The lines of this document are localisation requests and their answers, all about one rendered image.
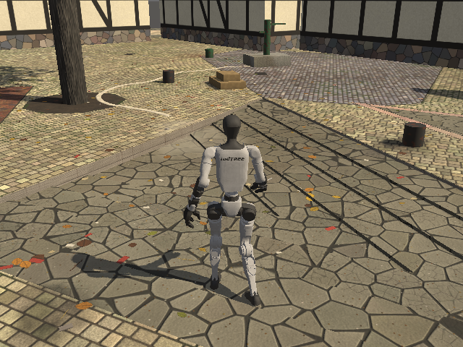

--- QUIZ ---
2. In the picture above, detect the robot left foot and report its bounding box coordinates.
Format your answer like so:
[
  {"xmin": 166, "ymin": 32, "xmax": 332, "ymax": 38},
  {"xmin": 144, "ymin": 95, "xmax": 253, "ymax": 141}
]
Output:
[{"xmin": 210, "ymin": 272, "xmax": 221, "ymax": 290}]

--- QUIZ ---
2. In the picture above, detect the right robot upper arm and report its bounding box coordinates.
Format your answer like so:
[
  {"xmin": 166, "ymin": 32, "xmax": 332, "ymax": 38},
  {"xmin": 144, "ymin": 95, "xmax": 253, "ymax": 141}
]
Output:
[{"xmin": 247, "ymin": 145, "xmax": 266, "ymax": 183}]

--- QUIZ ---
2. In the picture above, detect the robot right thigh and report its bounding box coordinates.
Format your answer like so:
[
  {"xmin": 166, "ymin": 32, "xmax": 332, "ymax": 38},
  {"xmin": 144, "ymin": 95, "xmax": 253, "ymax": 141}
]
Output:
[{"xmin": 239, "ymin": 202, "xmax": 256, "ymax": 257}]

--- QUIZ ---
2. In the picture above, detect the left robot upper arm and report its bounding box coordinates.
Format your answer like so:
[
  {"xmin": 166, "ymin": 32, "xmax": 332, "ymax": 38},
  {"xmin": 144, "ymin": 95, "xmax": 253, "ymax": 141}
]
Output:
[{"xmin": 198, "ymin": 146, "xmax": 217, "ymax": 188}]

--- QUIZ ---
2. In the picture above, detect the robot right hand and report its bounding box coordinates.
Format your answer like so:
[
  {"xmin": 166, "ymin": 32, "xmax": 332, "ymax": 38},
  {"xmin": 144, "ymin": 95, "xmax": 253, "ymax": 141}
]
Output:
[{"xmin": 250, "ymin": 182, "xmax": 267, "ymax": 193}]

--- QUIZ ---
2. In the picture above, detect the left robot forearm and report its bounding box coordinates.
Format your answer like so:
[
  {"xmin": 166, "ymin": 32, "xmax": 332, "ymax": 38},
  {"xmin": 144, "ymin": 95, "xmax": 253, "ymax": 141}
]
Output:
[{"xmin": 187, "ymin": 177, "xmax": 204, "ymax": 211}]

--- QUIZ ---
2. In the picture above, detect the right robot forearm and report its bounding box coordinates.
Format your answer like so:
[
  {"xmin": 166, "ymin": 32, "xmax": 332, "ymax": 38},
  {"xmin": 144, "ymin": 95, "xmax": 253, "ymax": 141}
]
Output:
[{"xmin": 258, "ymin": 172, "xmax": 267, "ymax": 189}]

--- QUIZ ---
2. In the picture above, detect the robot left hand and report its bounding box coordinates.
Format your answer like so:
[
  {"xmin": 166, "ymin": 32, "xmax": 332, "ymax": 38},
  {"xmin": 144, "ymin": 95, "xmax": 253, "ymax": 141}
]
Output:
[{"xmin": 184, "ymin": 207, "xmax": 200, "ymax": 228}]

